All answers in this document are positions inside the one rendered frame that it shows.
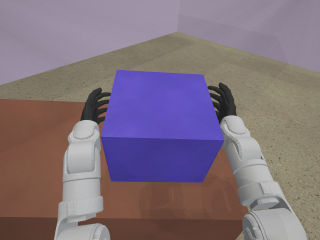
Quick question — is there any right robot upper arm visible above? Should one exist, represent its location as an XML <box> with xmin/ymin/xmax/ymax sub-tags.
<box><xmin>242</xmin><ymin>208</ymin><xmax>307</xmax><ymax>240</ymax></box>

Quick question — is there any pedestal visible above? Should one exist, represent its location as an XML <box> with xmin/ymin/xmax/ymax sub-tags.
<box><xmin>0</xmin><ymin>99</ymin><xmax>249</xmax><ymax>240</ymax></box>

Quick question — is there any carton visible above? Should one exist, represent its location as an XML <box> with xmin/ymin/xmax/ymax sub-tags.
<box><xmin>101</xmin><ymin>70</ymin><xmax>225</xmax><ymax>183</ymax></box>

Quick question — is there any left robot upper arm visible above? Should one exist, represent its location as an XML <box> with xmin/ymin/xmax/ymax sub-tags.
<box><xmin>56</xmin><ymin>223</ymin><xmax>111</xmax><ymax>240</ymax></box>

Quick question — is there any right robot forearm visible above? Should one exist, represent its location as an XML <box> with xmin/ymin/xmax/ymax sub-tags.
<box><xmin>220</xmin><ymin>115</ymin><xmax>308</xmax><ymax>240</ymax></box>

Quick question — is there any left robot forearm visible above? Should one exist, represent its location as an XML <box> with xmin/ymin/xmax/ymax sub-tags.
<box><xmin>54</xmin><ymin>120</ymin><xmax>104</xmax><ymax>240</ymax></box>

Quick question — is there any robot left hand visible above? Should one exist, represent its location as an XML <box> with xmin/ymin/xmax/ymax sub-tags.
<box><xmin>80</xmin><ymin>87</ymin><xmax>111</xmax><ymax>125</ymax></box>

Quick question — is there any robot right hand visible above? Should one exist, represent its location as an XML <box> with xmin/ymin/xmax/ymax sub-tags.
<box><xmin>207</xmin><ymin>82</ymin><xmax>237</xmax><ymax>124</ymax></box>

